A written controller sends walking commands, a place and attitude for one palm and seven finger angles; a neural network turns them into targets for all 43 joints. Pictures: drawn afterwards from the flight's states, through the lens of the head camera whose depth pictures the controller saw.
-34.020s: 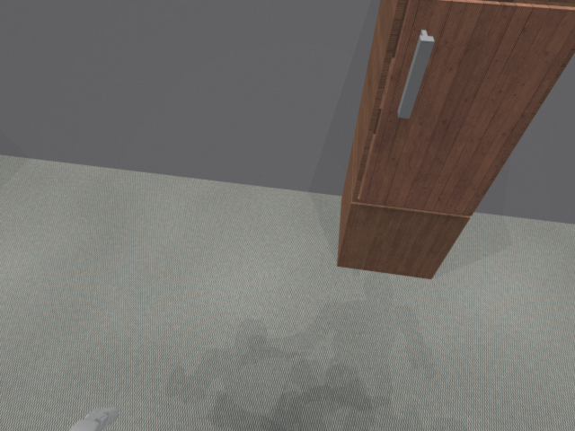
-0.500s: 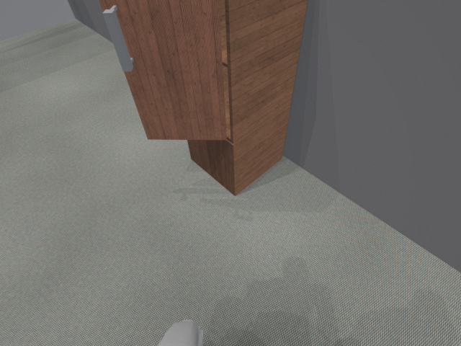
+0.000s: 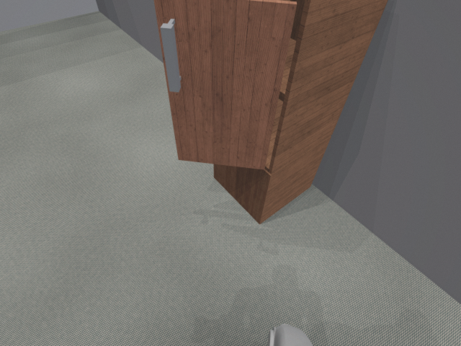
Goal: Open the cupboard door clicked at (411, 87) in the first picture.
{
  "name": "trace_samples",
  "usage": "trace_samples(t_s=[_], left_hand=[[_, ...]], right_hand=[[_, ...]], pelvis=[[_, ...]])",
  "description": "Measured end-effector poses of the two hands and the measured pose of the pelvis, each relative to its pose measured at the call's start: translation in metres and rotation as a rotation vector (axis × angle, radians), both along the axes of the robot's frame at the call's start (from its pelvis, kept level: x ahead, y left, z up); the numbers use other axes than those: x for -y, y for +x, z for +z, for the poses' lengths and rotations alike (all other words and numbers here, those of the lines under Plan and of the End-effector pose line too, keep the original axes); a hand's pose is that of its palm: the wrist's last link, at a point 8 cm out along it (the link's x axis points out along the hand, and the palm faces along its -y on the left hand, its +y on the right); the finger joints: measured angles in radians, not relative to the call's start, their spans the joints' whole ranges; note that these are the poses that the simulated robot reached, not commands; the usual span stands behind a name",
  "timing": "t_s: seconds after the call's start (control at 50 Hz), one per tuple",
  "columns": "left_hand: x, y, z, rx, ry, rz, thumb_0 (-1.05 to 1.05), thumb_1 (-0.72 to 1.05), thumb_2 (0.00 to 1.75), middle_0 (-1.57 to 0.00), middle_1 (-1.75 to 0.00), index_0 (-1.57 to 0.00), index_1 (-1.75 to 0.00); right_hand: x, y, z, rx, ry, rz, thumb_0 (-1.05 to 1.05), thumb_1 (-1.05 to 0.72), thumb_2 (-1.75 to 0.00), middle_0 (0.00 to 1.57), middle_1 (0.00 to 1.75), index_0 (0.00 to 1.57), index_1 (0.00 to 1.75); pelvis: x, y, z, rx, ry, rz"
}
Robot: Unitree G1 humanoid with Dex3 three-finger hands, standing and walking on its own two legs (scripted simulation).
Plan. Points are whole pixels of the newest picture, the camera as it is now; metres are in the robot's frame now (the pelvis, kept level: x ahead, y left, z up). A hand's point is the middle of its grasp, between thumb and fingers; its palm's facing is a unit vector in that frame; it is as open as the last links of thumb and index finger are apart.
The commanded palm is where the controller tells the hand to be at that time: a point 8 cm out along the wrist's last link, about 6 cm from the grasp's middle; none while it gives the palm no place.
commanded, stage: take the last steps up to it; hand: left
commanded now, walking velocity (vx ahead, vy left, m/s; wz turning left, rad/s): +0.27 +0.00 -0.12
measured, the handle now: (173, 56) +0.79 +0.22 +0.10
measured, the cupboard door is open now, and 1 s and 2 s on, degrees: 44 44 44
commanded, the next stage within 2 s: come to a stop and stand still in 0.26 s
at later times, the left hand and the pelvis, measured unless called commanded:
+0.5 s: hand (177, 291) +0.26 +0.13 -0.17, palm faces -0.03 -0.98 -0.22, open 7.1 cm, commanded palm none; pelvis +0.16 -0.04 +0.00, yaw -4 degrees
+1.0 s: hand (136, 312) +0.21 +0.22 -0.19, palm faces -0.05 -0.98 -0.19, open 7.4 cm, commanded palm none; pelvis +0.17 +0.02 +0.00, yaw -5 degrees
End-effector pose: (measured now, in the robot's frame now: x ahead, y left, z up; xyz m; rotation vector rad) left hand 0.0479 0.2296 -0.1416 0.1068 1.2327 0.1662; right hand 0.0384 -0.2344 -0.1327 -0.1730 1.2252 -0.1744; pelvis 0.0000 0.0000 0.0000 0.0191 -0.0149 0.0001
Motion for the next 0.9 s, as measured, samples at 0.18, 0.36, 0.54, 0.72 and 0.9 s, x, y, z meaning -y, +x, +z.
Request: trace_samples(t_s=[0.18, 0.36, 0.54, 0.72, 0.9], left_hand=[[0.006, 0.107, 0.011, 0.067, 0.008, -0.089, 0.0, 0.91, 0.9, -0.19, -0.29, -0.2, -0.3], [0.053, 0.19, -0.007, 0.053, -0.008, -0.186, 0.01, 0.91, 0.9, -0.19, -0.3, -0.2, -0.3], [0.041, 0.199, 0.005, 0.004, 0.059, -0.11, -0.03, 0.96, 0.9, -0.2, -0.3, -0.2, -0.3], [0.004, 0.187, -0.014, -0.084, 0.025, -0.064, 0.0, 0.92, 0.9, -0.2, -0.3, -0.2, -0.3], [-0.029, 0.173, -0.021, -0.143, 0.007, -0.052, 0.01, 0.91, 0.9, -0.19, -0.3, -0.2, -0.3]], right_hand=[[-0.027, -0.037, -0.011, -0.213, 0.076, -0.113, 0.0, -0.91, -0.9, 0.2, 0.3, 0.2, 0.3], [-0.031, -0.041, -0.02, -0.417, 0.148, -0.214, 0.0, -0.91, -0.9, 0.2, 0.3, 0.2, 0.3], [0.01, 0.082, -0.018, -0.264, 0.085, -0.16, 0.01, -0.91, -0.9, 0.2, 0.3, 0.2, 0.3], [0.016, 0.197, -0.008, -0.039, -0.024, -0.072, 0.0, -0.92, -0.9, 0.2, 0.3, 0.2, 0.3], [-0.015, 0.218, 0.009, 0.025, -0.072, -0.02, 0.0, -0.91, -0.9, 0.2, 0.3, 0.2, 0.3]], pelvis=[[-0.001, 0.062, 0.0, -0.016, 0.013, -0.029], [0.028, 0.132, -0.016, -0.029, -0.002, -0.068], [0.034, 0.165, -0.001, -0.022, -0.012, -0.062], [0.001, 0.184, -0.009, -0.003, -0.031, -0.052], [-0.022, 0.183, -0.005, -0.016, -0.048, -0.071]])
